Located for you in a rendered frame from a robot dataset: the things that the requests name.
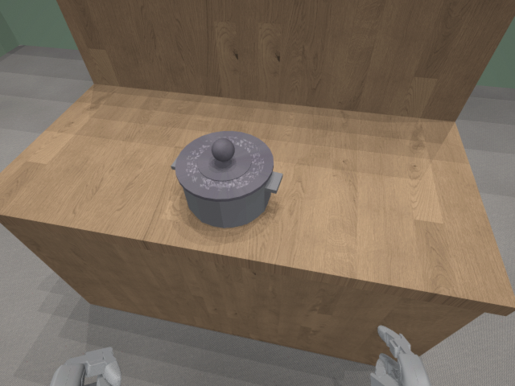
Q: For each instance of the robot right hand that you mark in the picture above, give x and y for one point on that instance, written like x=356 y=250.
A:
x=408 y=371

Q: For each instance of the knob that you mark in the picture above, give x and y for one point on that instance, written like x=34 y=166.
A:
x=223 y=149

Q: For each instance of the lid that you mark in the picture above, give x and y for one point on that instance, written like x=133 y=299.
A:
x=201 y=175

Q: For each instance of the pot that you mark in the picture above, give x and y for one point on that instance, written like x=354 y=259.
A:
x=234 y=213

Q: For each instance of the robot left hand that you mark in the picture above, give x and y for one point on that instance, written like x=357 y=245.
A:
x=100 y=363

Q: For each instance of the table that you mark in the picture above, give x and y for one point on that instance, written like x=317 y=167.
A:
x=377 y=221

